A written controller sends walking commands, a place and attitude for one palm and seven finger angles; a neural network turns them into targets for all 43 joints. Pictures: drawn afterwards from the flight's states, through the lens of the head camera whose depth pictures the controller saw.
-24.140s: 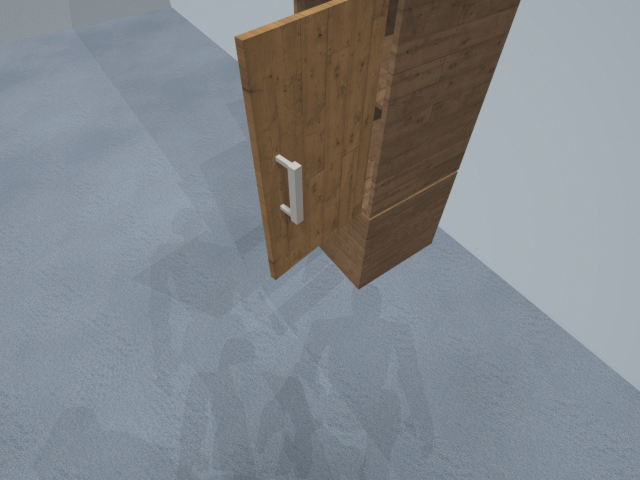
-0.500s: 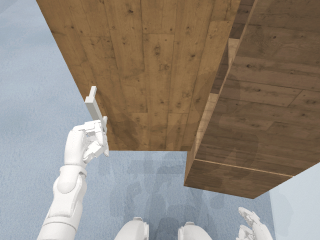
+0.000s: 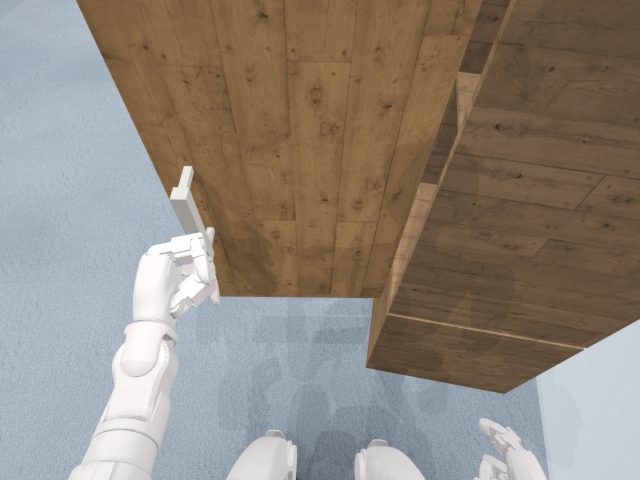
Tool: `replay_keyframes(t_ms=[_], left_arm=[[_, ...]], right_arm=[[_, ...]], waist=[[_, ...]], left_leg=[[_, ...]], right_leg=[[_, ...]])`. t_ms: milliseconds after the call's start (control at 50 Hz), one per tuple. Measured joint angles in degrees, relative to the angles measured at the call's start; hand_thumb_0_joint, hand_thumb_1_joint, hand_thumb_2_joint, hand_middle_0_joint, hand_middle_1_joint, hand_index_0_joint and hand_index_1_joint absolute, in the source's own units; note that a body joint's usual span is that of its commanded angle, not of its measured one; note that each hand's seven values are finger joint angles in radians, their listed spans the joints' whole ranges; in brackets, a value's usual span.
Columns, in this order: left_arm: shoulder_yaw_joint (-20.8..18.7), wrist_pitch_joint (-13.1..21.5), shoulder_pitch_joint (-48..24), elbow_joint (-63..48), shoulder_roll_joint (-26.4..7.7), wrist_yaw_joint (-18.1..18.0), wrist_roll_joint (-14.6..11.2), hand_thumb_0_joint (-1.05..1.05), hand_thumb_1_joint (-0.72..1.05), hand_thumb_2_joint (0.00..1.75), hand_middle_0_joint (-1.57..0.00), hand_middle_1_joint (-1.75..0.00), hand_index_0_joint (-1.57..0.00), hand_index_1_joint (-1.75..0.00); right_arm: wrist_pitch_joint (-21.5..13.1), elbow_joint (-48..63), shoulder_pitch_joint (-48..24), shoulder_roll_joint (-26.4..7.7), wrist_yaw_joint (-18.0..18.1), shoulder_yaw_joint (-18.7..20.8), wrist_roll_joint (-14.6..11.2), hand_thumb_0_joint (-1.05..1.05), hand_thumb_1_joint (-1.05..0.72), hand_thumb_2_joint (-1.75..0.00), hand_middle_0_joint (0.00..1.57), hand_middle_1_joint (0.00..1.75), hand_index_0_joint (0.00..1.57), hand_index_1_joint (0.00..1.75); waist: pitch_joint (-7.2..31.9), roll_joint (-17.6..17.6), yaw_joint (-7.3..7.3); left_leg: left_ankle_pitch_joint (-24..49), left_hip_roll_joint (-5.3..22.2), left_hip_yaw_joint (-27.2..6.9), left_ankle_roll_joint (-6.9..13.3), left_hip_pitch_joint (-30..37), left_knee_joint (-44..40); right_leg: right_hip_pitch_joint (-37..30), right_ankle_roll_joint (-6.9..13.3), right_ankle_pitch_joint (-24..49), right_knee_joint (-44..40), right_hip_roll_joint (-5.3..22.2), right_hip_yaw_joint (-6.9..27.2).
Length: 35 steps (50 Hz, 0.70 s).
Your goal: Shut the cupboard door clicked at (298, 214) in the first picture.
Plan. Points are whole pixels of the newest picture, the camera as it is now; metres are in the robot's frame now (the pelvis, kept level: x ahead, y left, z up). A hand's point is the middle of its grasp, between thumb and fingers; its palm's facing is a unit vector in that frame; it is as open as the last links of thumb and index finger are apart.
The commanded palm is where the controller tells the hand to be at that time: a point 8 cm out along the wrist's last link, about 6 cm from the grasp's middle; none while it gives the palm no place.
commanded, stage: push the door shut along its arc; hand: left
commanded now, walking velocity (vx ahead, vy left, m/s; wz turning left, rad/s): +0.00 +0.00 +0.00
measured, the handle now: (197, 218) +0.44 +0.19 +0.04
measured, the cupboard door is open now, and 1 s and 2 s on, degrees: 100 83 64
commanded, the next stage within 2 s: pull the fist back off the door in 1.90 s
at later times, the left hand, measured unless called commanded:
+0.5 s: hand (217, 240) +0.40 +0.16 +0.04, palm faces -0.06 -1.00 -0.03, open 3.2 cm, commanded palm +0.40 +0.20 +0.04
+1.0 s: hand (240, 209) +0.46 +0.13 +0.04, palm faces -0.20 -0.98 -0.05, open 3.1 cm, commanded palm +0.46 +0.17 +0.04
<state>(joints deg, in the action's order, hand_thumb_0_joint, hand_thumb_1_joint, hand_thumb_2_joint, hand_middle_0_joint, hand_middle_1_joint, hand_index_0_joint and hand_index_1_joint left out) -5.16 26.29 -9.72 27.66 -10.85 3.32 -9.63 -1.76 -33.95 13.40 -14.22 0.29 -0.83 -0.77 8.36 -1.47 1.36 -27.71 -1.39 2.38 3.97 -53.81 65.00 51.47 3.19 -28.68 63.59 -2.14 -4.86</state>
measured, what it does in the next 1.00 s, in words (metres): stands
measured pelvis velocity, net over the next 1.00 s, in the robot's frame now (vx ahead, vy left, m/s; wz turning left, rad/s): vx -0.01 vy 0.01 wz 0.00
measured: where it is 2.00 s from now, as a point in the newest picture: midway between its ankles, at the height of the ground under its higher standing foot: outside the picture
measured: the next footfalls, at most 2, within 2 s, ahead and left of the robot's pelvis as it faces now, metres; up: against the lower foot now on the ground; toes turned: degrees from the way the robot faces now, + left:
none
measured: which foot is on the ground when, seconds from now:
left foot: down 0.00-1.00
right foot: down 0.00-1.00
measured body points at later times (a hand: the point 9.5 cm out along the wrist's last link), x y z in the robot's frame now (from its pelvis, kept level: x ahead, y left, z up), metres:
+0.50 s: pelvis +0.00 +0.00 -0.01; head +0.09 +0.01 +0.44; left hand +0.40 +0.21 +0.04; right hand +0.10 -0.26 -0.12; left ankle +0.04 +0.08 -0.65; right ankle +0.02 -0.09 -0.65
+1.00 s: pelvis -0.01 +0.01 -0.02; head +0.10 +0.02 +0.42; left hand +0.46 +0.19 +0.05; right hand +0.04 -0.26 -0.13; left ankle +0.04 +0.08 -0.65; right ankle +0.02 -0.09 -0.65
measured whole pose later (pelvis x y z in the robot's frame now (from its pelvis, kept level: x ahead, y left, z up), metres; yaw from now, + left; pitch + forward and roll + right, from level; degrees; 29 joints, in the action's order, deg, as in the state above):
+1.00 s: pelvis -0.01 +0.01 -0.02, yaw +0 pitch +22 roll -3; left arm -9.2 27.2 -46.2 64.2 -20.5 15.6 -8.2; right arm -1.3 -38.7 18.6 -15.9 -0.2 -1.1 -1.3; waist 8.2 -2.1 7.2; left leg -27.2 -1.2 1.5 4.5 -63.3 68.8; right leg 60.1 2.9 -27.9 66.2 -2.1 -6.0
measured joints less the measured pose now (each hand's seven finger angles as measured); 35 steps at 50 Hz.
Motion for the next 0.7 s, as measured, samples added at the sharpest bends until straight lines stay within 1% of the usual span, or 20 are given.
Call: replay_keyframes(t_ms=[100, 180, 300, 480, 620, 700], left_arm=[[-0.1, -0.3, -2.0, 1.6, -0.6, 0.7, 0.0, 0.02, 0.9, 0.9, -1.3, -1.5, -1.31, -1.5], [0.0, -0.7, -5.2, 4.5, -1.2, 1.6, 0.2, 0.02, 0.9, 0.9, -1.31, -1.5, -1.31, -1.5], [-2.2, -0.4, -11.1, 10.5, -2.7, 4.3, 0.1, 0.02, 0.9, 0.9, -1.33, -1.5, -1.31, -1.5], [-3.7, 0.1, -17.6, 17.8, -4.7, 7.5, -0.7, 0.02, 0.9, 0.9, -1.34, -1.5, -1.33, -1.5], [-4.0, 0.3, -23.8, 24.3, -6.4, 9.1, -0.5, 0.02, 0.9, 0.9, -1.32, -1.5, -1.33, -1.5], [-3.9, 0.6, -26.3, 27.3, -6.8, 10.3, -0.5, 0.02, 0.9, 0.9, -1.31, -1.5, -1.33, -1.5]], right_arm=[[-0.2, 0.0, -0.3, -0.1, 0.1, 0.0, -0.2, 0.01, -0.91, -0.9, 0.2, 0.3, 0.2, 0.3], [-0.4, -0.4, -0.3, -0.2, 0.3, -0.2, -0.3, 0.01, -0.91, -0.9, 0.2, 0.3, 0.2, 0.3], [-0.3, -1.0, 0.0, -0.2, 0.6, -0.5, -0.4, 0.01, -0.91, -0.9, 0.2, 0.3, 0.2, 0.3], [0.1, -2.4, 2.4, -0.8, 0.4, -0.1, -0.9, 0.01, -0.91, -0.9, 0.2, 0.3, 0.2, 0.3], [0.3, -3.6, 3.8, -1.2, 0.2, 0.3, -0.9, 0.01, -0.91, -0.9, 0.2, 0.3, 0.2, 0.3], [0.5, -4.0, 4.4, -1.4, 0.0, 0.3, -1.0, 0.01, -0.91, -0.9, 0.2, 0.3, 0.2, 0.3]], waist=[[-0.1, -0.1, 0.11], [-0.1, -0.2, 0.4], [-0.1, 0.1, 1.11], [-0.3, -0.2, 1.78], [-0.2, -0.4, 2.7], [-0.3, -0.5, 3.26]], left_leg=[[0.0, 0.0, -0.2, 0.0, -0.4, 0.2], [0.1, 0.0, -0.3, -0.1, -0.8, 0.3], [0.1, 0.1, -0.2, -0.1, -2.0, 0.7], [0.2, 0.1, -0.4, 0.0, -3.4, 1.2], [0.4, 0.0, -0.8, 0.1, -5.1, 1.9], [0.6, 0.0, -0.7, 0.3, -5.5, 1.9]], right_leg=[[0.3, 0.0, 0.0, 0.1, 0.0, -0.2], [0.6, 0.0, 0.1, 0.1, 0.1, -0.3], [1.9, 0.1, 0.2, 0.5, -0.1, -0.3], [3.1, 0.0, 0.3, 0.8, 0.0, -0.5], [4.5, 0.0, 0.5, 1.2, 0.1, -0.9], [4.9, -0.2, 0.7, 1.2, 0.1, -0.9]])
